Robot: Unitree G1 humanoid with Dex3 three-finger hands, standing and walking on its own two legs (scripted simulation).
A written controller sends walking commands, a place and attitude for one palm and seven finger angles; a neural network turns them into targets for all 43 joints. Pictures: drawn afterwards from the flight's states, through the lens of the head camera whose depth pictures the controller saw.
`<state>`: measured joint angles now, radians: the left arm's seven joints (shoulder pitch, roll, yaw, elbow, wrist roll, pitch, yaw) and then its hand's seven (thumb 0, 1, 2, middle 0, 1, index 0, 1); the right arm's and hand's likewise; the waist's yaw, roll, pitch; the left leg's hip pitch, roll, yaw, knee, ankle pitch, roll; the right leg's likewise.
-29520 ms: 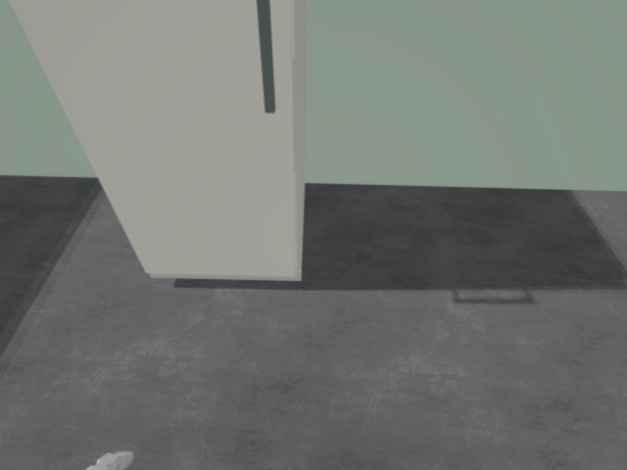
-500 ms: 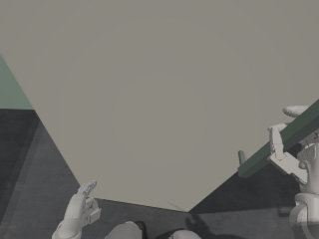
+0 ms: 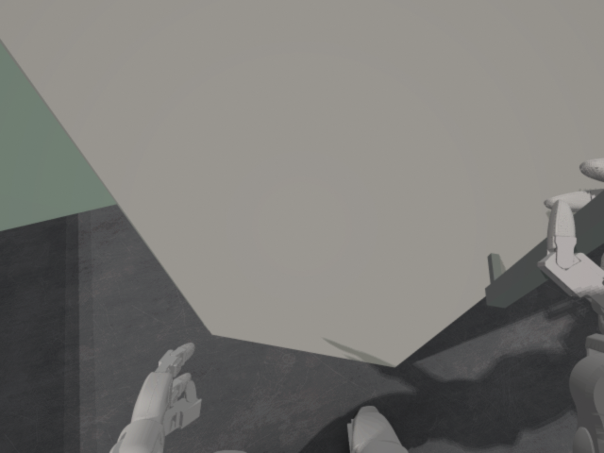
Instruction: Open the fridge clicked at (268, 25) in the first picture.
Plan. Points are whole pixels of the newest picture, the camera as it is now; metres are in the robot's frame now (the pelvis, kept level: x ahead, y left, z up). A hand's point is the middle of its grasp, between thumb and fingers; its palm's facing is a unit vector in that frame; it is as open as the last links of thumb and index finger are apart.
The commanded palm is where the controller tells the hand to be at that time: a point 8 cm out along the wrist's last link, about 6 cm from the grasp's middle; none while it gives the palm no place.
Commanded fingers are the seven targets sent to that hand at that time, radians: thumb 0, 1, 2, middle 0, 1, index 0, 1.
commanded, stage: walk backward, drawing the door open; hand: right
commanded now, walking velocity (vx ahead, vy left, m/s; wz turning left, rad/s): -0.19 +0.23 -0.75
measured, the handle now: (596, 196) +0.32 -0.21 +0.22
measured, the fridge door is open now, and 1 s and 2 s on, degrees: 28 57 69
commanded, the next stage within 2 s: stop walking and hold the door back in 1.28 s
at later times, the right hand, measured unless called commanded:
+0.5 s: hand (548, 408) +0.16 -0.14 +0.20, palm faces +0.48 +0.86 -0.20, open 6.6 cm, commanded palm +0.11 -0.17 +0.19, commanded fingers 0.00 -0.90 -0.90 0.45 1.40 0.45 1.40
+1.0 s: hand out of the picture +0.07 -0.07 +0.20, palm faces +0.69 +0.70 -0.19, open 6.6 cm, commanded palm +0.00 -0.09 +0.19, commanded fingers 0.00 -0.90 -0.90 0.45 1.40 0.45 1.40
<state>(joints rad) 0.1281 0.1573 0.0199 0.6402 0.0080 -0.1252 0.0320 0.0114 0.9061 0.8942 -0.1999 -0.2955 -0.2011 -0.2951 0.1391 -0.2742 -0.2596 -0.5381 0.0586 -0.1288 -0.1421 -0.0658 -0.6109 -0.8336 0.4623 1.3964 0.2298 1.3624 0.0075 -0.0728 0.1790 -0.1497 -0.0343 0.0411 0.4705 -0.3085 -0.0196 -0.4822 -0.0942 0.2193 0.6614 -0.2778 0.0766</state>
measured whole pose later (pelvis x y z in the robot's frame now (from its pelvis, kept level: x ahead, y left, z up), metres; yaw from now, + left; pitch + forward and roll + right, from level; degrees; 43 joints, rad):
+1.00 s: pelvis -0.08 +0.24 +0.01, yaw -37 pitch -1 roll +2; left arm 0.11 0.16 0.03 0.63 0.00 -0.11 0.06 0.01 0.91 0.89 -0.19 -0.29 -0.20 -0.29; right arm 0.01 -0.31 -0.17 -0.49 0.05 -0.11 -0.07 -0.05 -0.59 -0.80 0.46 1.39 0.30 1.37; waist 0.04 0.03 0.19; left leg -0.49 0.01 0.06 1.11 -0.53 -0.06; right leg -0.29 -0.04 -0.04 0.58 -0.27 -0.03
